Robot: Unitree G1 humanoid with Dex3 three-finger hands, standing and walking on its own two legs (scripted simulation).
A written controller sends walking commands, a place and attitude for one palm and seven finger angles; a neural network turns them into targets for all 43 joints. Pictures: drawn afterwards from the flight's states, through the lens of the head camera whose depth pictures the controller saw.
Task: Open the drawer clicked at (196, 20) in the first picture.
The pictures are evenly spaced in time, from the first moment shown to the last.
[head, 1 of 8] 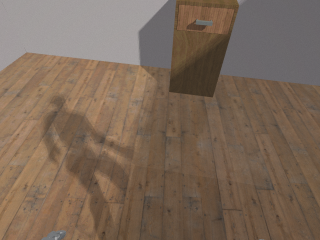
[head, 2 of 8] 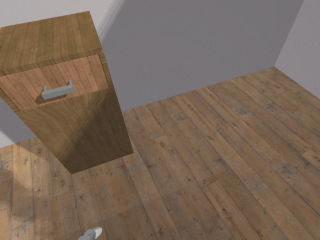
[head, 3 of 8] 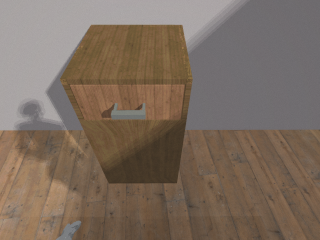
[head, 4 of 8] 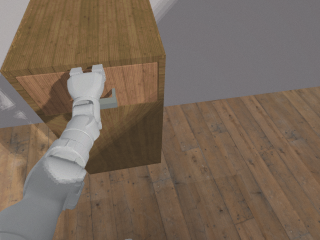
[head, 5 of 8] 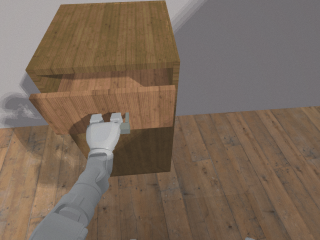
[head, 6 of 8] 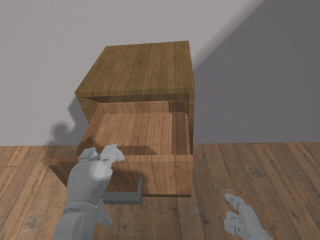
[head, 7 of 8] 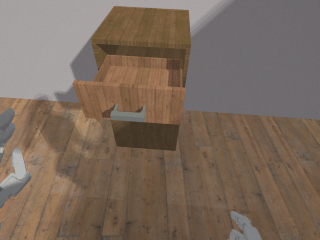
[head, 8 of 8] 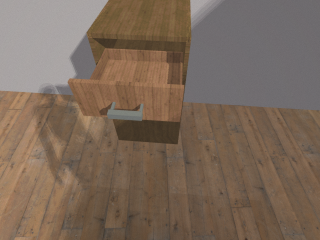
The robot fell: no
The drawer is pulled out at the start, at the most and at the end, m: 0.00 0.30 0.30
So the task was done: yes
